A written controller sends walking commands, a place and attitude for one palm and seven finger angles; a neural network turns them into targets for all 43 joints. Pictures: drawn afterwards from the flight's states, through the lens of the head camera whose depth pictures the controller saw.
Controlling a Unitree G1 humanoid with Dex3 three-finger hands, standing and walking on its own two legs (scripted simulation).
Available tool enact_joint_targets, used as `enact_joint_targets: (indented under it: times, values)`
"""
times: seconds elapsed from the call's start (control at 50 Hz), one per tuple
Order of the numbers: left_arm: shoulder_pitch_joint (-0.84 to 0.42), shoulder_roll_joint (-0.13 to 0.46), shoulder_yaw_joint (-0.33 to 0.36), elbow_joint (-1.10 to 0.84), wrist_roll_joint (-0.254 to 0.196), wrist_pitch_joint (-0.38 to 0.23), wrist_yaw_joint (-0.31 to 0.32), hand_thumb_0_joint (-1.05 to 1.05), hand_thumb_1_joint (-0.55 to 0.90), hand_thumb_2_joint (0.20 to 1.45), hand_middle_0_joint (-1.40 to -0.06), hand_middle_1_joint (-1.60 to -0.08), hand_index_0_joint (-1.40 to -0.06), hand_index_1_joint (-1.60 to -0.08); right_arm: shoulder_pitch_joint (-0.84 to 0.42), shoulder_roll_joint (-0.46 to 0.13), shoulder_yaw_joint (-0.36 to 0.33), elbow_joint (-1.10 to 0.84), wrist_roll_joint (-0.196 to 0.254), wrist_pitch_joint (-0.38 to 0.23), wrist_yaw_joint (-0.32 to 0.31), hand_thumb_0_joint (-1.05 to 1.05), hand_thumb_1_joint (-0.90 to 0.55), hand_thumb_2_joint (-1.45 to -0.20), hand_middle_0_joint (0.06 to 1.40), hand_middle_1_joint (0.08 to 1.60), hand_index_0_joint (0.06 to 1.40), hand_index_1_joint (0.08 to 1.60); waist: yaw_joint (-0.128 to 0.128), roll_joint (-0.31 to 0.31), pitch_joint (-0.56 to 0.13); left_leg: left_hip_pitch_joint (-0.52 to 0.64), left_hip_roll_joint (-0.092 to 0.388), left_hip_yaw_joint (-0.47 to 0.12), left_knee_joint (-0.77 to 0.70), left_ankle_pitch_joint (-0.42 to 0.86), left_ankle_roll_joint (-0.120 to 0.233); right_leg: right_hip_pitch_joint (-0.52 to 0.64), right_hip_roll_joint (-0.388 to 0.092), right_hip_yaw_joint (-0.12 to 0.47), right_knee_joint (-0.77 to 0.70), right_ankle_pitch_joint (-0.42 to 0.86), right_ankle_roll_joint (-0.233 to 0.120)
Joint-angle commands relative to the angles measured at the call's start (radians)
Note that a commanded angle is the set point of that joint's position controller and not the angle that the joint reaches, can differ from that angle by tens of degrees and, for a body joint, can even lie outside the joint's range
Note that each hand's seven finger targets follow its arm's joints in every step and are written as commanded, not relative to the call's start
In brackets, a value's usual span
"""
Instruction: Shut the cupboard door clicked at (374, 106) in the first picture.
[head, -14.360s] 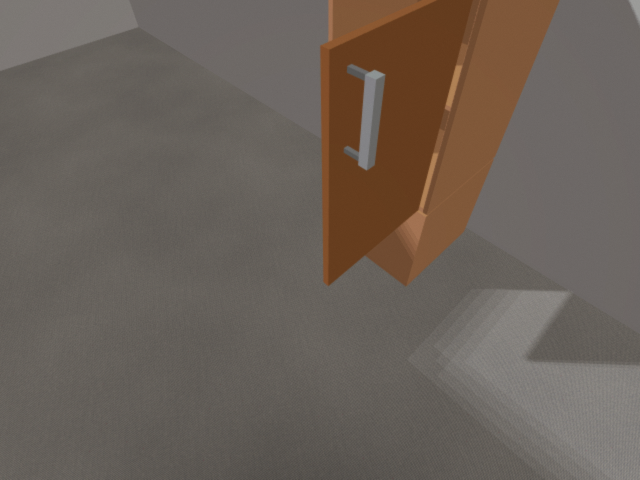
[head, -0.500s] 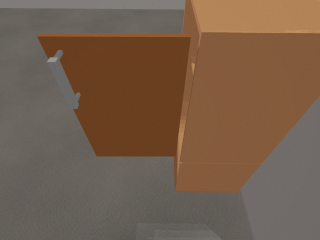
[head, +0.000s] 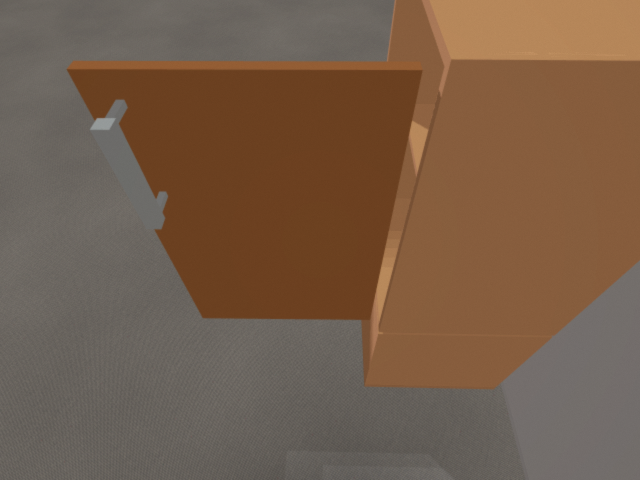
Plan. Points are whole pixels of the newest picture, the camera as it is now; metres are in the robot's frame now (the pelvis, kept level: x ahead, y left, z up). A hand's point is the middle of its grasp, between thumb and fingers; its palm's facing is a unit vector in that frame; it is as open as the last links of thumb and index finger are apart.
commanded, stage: come to a stop and stand still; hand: left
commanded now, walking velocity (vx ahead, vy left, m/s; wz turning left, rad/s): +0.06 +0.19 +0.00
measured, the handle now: (138, 169) +0.44 +0.27 +0.14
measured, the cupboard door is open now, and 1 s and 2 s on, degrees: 91 91 91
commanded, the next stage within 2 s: look again from close up in 1.64 s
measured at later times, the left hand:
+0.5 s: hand out of the picture +0.06 +0.23 -0.17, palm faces +0.05 -0.97 -0.24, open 7.4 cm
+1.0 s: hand out of the picture +0.05 +0.24 -0.16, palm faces -0.03 -0.98 -0.22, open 7.3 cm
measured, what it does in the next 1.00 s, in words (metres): steps on the spot: left foot, then right foot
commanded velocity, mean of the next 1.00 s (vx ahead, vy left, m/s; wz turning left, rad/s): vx -0.04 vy -0.04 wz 0.00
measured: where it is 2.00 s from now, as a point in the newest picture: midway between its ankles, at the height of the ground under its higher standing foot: outside the picture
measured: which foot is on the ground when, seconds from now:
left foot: down 0.00-0.02, up 0.04-0.24, down 0.26-1.00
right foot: down 0.00-0.30, up 0.32-0.46, down 0.48-1.00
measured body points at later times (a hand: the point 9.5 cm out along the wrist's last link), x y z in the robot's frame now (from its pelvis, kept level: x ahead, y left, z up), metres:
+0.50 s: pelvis +0.03 +0.03 +0.00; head +0.07 +0.03 +0.45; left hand +0.05 +0.28 -0.15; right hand +0.11 -0.19 -0.15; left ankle +0.04 +0.17 -0.73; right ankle +0.00 -0.06 -0.73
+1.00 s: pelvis +0.01 +0.05 +0.01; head +0.02 +0.05 +0.46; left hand +0.05 +0.29 -0.14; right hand +0.02 -0.18 -0.14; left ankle +0.02 +0.15 -0.73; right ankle +0.00 -0.06 -0.73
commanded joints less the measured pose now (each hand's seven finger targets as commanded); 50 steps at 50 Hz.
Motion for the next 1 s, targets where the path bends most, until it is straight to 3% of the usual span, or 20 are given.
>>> enact_joint_targets:
  times: [0.0, 0.02, 0.04, 0.1, 0.2, 0.24, 0.26, 0.3, 0.32, 0.42, 0.5, 0.52, 0.54, 0.56, 0.58, 0.62, 0.66, 0.72, 0.78, 0.98]
  values:
    - [0.274, 0.217, 0.054, 0.004, 0.004, -0.046, 0.018, 0.000, 0.900, 0.900, -0.200, -0.300, -0.200, -0.300, -0.022, -0.102, -0.040, -0.087, 0.017, -0.018, 0.002, 0.000, -0.900, -0.900, 0.200, 0.300, 0.200, 0.300, 0.102, -0.277, -0.101, -0.413, -0.007, -0.002, 0.372, -0.151, -0.030, 0.397, -0.448, 0.512, -0.356, 0.690, -0.193]
    - [0.277, 0.221, 0.058, 0.004, -0.002, -0.048, 0.029, 0.000, 0.900, 0.900, -0.200, -0.300, -0.200, -0.300, -0.046, -0.113, -0.044, -0.093, 0.010, -0.003, -0.007, 0.000, -0.900, -0.900, 0.200, 0.300, 0.200, 0.300, 0.101, -0.168, -0.105, -0.433, 0.033, -0.098, 0.489, -0.234, -0.049, 0.371, -0.491, 0.539, -0.340, 0.821, -0.263]
    - [0.229, 0.204, 0.058, -0.004, 0.003, -0.046, 0.033, 0.000, 0.900, 0.900, -0.200, -0.300, -0.200, -0.300, -0.087, -0.085, -0.044, -0.091, 0.011, 0.002, -0.004, 0.000, -0.900, -0.900, 0.200, 0.300, 0.200, 0.300, 0.088, -0.185, -0.031, -0.475, 0.064, -0.126, 0.559, -0.226, -0.051, 0.292, -0.466, 0.486, -0.326, 0.820, -0.263]
    - [0.074, 0.146, 0.038, -0.053, 0.016, -0.034, 0.027, 0.000, 0.900, 0.900, -0.200, -0.300, -0.200, -0.300, -0.067, -0.036, -0.043, -0.075, 0.014, 0.014, 0.016, 0.000, -0.900, -0.900, 0.200, 0.300, 0.200, 0.300, 0.011, -0.203, -0.006, -0.324, 0.073, -0.093, 0.416, -0.092, -0.056, 0.085, -0.288, 0.192, -0.320, 0.675, -0.154]
    - [0.035, 0.152, 0.040, -0.066, 0.003, -0.017, 0.019, 0.000, 0.900, 0.900, -0.200, -0.300, -0.200, -0.300, 0.029, -0.032, -0.044, -0.022, 0.014, -0.006, 0.014, 0.000, -0.900, -0.900, 0.200, 0.300, 0.200, 0.300, -0.034, -0.110, -0.073, 0.015, 0.047, -0.004, -0.083, 0.320, -0.068, -0.012, -0.123, 0.062, -0.147, 0.396, -0.020]
    - [0.085, 0.082, 0.027, -0.074, -0.006, -0.002, 0.019, 0.000, 0.900, 0.900, -0.200, -0.300, -0.200, -0.300, 0.031, -0.135, -0.058, -0.039, 0.004, -0.020, 0.003, 0.000, -0.900, -0.900, 0.200, 0.300, 0.200, 0.300, -0.011, 0.170, -0.109, 0.015, 0.276, -0.222, -0.130, 0.725, 0.028, -0.023, -0.027, 0.017, -0.033, 0.026, 0.053]
    - [0.081, 0.067, 0.023, -0.076, -0.004, 0.001, 0.023, 0.000, 0.900, 0.900, -0.200, -0.300, -0.200, -0.300, -0.001, -0.154, -0.058, -0.051, 0.002, -0.016, -0.002, 0.000, -0.900, -0.900, 0.200, 0.300, 0.200, 0.300, -0.010, 0.174, -0.063, -0.082, 0.327, -0.266, -0.160, 0.775, 0.081, 0.013, -0.001, 0.025, 0.023, -0.104, 0.055]
    - [0.081, 0.073, 0.020, -0.054, -0.008, 0.005, 0.023, 0.000, 0.900, 0.900, -0.200, -0.300, -0.200, -0.300, -0.053, -0.151, -0.052, -0.046, 0.000, -0.026, -0.022, 0.000, -0.900, -0.900, 0.200, 0.300, 0.200, 0.300, 0.000, 0.270, -0.092, -0.010, 0.333, -0.297, -0.159, 0.987, 0.123, -0.018, -0.011, 0.067, 0.104, -0.132, 0.048]
    - [0.081, 0.078, 0.019, -0.048, -0.009, 0.004, 0.022, 0.000, 0.900, 0.900, -0.200, -0.300, -0.200, -0.300, -0.071, -0.141, -0.053, -0.047, 0.001, -0.023, -0.026, 0.000, -0.900, -0.900, 0.200, 0.300, 0.200, 0.300, 0.000, 0.243, -0.089, 0.004, 0.335, -0.281, -0.134, 1.036, 0.135, -0.021, -0.014, 0.073, 0.102, -0.131, 0.044]
    - [0.108, 0.080, 0.022, -0.043, -0.003, 0.001, 0.007, 0.000, 0.900, 0.900, -0.200, -0.300, -0.200, -0.300, -0.126, -0.156, -0.073, -0.069, 0.004, 0.003, -0.029, 0.000, -0.900, -0.900, 0.200, 0.300, 0.200, 0.300, 0.010, 0.119, -0.109, -0.036, 0.270, -0.207, -0.075, 0.735, 0.084, 0.078, 0.006, 0.069, -0.165, 0.160, 0.041]
    - [0.063, 0.147, 0.023, -0.058, 0.004, -0.020, 0.011, 0.000, 0.900, 0.900, -0.200, -0.300, -0.200, -0.300, -0.134, -0.059, -0.057, -0.074, 0.013, 0.023, -0.013, 0.000, -0.900, -0.900, 0.200, 0.300, 0.200, 0.300, -0.012, -0.192, -0.090, -0.131, 0.073, -0.061, 0.033, 0.127, -0.046, 0.060, -0.173, 0.254, -0.309, 0.498, -0.052]
    - [0.055, 0.140, 0.017, -0.057, 0.004, -0.023, 0.012, 0.000, 0.900, 0.900, -0.200, -0.300, -0.200, -0.300, -0.135, -0.043, -0.052, -0.066, 0.013, 0.026, -0.011, 0.000, -0.900, -0.900, 0.200, 0.300, 0.200, 0.300, -0.014, -0.194, -0.068, -0.117, 0.072, -0.067, 0.027, 0.072, -0.049, 0.032, -0.183, 0.257, -0.338, 0.471, -0.072]
    - [0.107, 0.124, 0.016, -0.069, 0.020, -0.037, 0.052, 0.000, 0.900, 0.900, -0.200, -0.300, -0.200, -0.300, -0.157, -0.141, -0.075, -0.118, 0.011, 0.001, -0.004, 0.000, -0.900, -0.900, 0.200, 0.300, 0.200, 0.300, -0.012, -0.050, -0.123, -0.135, 0.074, -0.023, 0.095, 0.086, -0.072, 0.142, -0.169, 0.347, -0.257, 0.969, -0.023]
    - [0.081, 0.199, 0.023, -0.119, 0.006, -0.047, 0.047, 0.000, 0.900, 0.900, -0.200, -0.300, -0.200, -0.300, -0.140, -0.075, -0.061, -0.136, 0.015, 0.005, 0.010, 0.000, -0.900, -0.900, 0.200, 0.300, 0.200, 0.300, -0.016, -0.124, -0.192, -0.218, 0.063, -0.055, 0.170, 0.026, -0.042, 0.236, -0.175, 0.280, -0.229, 0.917, -0.040]
    - [0.085, 0.175, 0.026, -0.131, 0.006, -0.052, 0.047, 0.000, 0.900, 0.900, -0.200, -0.300, -0.200, -0.300, -0.144, -0.080, -0.058, -0.156, 0.019, 0.003, 0.012, 0.000, -0.900, -0.900, 0.200, 0.300, 0.200, 0.300, -0.010, -0.155, -0.194, -0.244, 0.064, -0.064, 0.183, -0.004, -0.032, 0.256, -0.165, 0.274, -0.216, 0.907, -0.073]
    - [0.072, 0.159, 0.015, -0.142, 0.006, -0.062, 0.048, 0.000, 0.900, 0.900, -0.200, -0.300, -0.200, -0.300, -0.132, -0.054, -0.043, -0.155, 0.019, -0.003, 0.014, 0.000, -0.900, -0.900, 0.200, 0.300, 0.200, 0.300, -0.023, -0.066, -0.177, -0.181, 0.057, -0.053, 0.090, 0.041, -0.031, 0.242, -0.159, 0.229, -0.195, 0.963, -0.094]
    - [0.038, 0.140, 0.002, -0.147, -0.003, -0.054, 0.044, 0.000, 0.900, 0.900, -0.200, -0.300, -0.200, -0.300, -0.069, -0.069, -0.040, -0.131, 0.019, -0.003, 0.009, 0.000, -0.900, -0.900, 0.200, 0.300, 0.200, 0.300, -0.057, -0.054, -0.098, -0.059, 0.083, -0.088, -0.039, 0.194, -0.019, 0.081, -0.100, 0.184, -0.209, 0.614, -0.050]
    - [0.045, 0.113, -0.008, -0.141, -0.005, -0.030, 0.034, 0.000, 0.900, 0.900, -0.200, -0.300, -0.200, -0.300, -0.090, -0.103, -0.031, -0.119, 0.008, -0.010, 0.009, 0.000, -0.900, -0.900, 0.200, 0.300, 0.200, 0.300, -0.021, 0.136, 0.028, -0.149, 0.141, -0.183, -0.128, 0.224, 0.014, 0.030, -0.020, 0.150, -0.260, 0.172, -0.005]
    - [0.060, 0.121, -0.015, -0.119, -0.006, -0.027, 0.023, 0.000, 0.900, 0.900, -0.200, -0.300, -0.200, -0.300, -0.088, -0.112, -0.023, -0.122, 0.008, -0.005, 0.009, 0.000, -0.900, -0.900, 0.200, 0.300, 0.200, 0.300, -0.016, 0.040, 0.058, -0.195, 0.119, -0.182, -0.172, 0.035, 0.007, 0.030, -0.017, 0.168, -0.317, 0.029, -0.006]
    - [0.070, 0.118, -0.023, -0.079, -0.010, -0.035, 0.016, 0.000, 0.900, 0.900, -0.200, -0.300, -0.200, -0.300, -0.027, -0.116, -0.011, -0.057, 0.010, -0.023, 0.009, 0.000, -0.900, -0.900, 0.200, 0.300, 0.200, 0.300, -0.012, 0.006, -0.025, -0.128, 0.117, -0.172, -0.195, 0.112, 0.006, 0.076, -0.041, 0.168, -0.318, 0.106, -0.003]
